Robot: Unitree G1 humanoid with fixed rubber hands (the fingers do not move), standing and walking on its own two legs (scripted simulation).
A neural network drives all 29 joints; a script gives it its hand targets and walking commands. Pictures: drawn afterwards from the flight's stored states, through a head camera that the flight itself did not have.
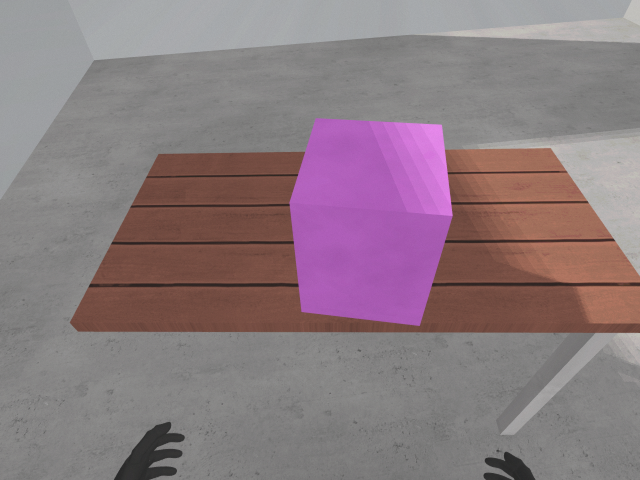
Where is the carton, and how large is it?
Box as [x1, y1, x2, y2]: [289, 118, 452, 325]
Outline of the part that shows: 316,118 289,202 301,311 419,325 452,216 441,125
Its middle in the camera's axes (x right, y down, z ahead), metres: +0.08 -0.02 +0.64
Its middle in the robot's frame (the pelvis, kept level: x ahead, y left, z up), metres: +0.51 -0.05 +0.02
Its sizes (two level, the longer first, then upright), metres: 0.210 0.200 0.250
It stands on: a table, 0.66 m high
